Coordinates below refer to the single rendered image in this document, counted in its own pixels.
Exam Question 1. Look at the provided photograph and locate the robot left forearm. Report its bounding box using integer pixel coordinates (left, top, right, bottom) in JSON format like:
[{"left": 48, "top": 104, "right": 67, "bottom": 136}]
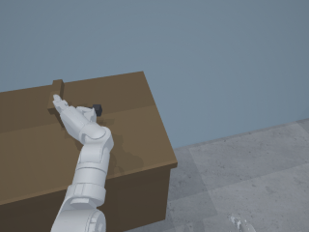
[{"left": 50, "top": 122, "right": 114, "bottom": 232}]

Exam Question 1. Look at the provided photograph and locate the robot right hand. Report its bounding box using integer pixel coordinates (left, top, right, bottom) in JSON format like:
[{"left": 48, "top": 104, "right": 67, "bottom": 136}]
[{"left": 227, "top": 213, "right": 256, "bottom": 232}]

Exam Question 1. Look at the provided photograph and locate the robot left upper arm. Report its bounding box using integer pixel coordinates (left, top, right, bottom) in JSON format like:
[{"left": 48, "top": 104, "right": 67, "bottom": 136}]
[{"left": 51, "top": 209, "right": 106, "bottom": 232}]

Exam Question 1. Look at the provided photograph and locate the counter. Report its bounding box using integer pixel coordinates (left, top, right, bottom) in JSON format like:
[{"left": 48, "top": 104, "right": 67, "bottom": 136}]
[{"left": 0, "top": 71, "right": 178, "bottom": 232}]

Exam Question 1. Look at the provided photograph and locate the robot left hand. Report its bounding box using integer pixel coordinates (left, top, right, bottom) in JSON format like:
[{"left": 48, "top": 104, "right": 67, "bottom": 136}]
[{"left": 53, "top": 94, "right": 97, "bottom": 141}]

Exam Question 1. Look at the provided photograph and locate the tap lever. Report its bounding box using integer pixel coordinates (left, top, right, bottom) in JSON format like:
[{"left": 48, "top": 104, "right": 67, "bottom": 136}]
[{"left": 75, "top": 104, "right": 102, "bottom": 117}]

